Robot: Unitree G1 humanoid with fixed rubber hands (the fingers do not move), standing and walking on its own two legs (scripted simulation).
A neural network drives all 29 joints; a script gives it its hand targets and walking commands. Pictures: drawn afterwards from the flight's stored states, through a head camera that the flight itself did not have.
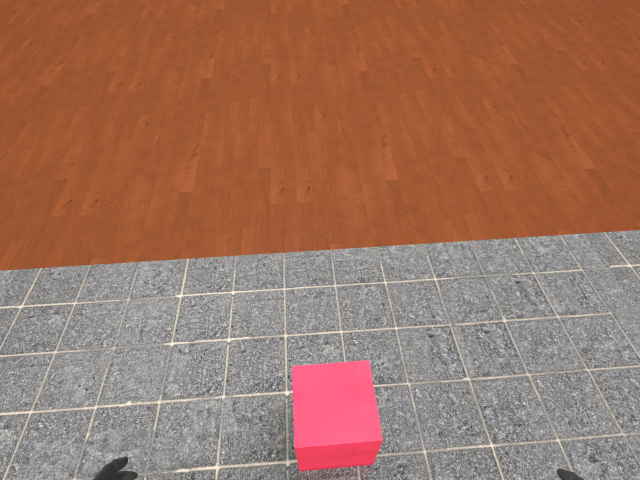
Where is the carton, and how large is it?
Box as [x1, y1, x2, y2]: [292, 360, 382, 470]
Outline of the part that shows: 368,360 292,366 294,447 299,470 372,464 382,438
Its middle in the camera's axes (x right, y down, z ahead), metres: +0.04 +0.50 +1.07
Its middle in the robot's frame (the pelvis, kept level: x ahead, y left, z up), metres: +0.40 +0.00 -0.66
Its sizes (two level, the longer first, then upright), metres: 0.210 0.200 0.250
